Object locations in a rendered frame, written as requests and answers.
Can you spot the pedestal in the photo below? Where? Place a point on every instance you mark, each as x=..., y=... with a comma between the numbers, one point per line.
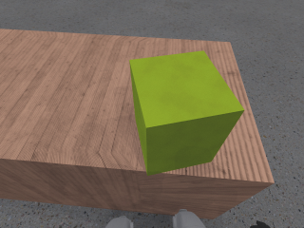
x=68, y=131

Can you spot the carton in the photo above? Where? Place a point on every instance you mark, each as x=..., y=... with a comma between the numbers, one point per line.
x=184, y=110

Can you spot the robot left thigh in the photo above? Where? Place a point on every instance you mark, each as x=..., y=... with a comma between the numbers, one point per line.
x=121, y=222

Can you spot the robot right thigh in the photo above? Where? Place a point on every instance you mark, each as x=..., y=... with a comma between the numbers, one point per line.
x=186, y=219

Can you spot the robot thigh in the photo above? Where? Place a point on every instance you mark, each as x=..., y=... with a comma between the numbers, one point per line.
x=121, y=222
x=186, y=219

